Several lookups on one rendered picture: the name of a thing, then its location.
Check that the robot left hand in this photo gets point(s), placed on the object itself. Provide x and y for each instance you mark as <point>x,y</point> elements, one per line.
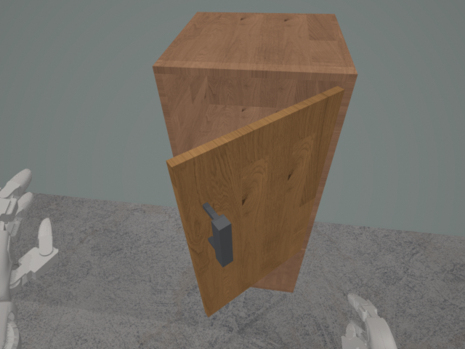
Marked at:
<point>13,208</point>

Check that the handle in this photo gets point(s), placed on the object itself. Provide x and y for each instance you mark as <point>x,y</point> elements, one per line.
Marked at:
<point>222,236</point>

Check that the cupboard door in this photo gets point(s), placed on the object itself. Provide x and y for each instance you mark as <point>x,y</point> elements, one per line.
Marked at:
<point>263,178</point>

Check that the robot left forearm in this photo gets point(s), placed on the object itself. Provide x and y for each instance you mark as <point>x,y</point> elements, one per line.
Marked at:
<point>9,335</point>

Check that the robot right hand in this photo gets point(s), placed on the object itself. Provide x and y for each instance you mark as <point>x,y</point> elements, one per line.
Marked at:
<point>374,334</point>

